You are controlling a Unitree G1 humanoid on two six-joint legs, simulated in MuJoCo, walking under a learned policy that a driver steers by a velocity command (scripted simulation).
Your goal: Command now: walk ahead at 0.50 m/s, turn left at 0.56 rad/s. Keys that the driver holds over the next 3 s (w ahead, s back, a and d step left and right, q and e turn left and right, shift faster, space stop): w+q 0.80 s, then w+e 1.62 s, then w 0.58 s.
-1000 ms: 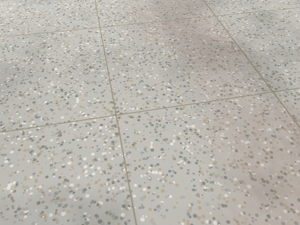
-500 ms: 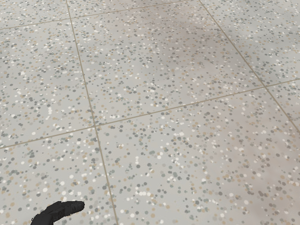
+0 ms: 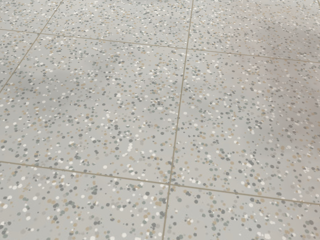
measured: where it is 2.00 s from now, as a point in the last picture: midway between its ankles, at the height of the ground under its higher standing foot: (120, 118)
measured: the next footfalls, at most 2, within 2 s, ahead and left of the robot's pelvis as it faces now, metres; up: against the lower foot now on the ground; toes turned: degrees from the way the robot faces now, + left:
left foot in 0.08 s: +0.22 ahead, +0.12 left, +0.00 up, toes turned +8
right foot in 0.58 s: +0.56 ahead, -0.02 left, +0.00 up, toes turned +23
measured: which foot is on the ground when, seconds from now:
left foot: up 0.00-0.06, down 0.08-0.58, up 0.60-1.00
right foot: down 0.00-0.10, up 0.12-0.56, down 0.58-1.00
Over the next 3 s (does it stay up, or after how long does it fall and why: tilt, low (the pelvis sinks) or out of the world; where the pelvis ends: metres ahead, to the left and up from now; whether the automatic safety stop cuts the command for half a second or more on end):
stays up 1.58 0.11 0.01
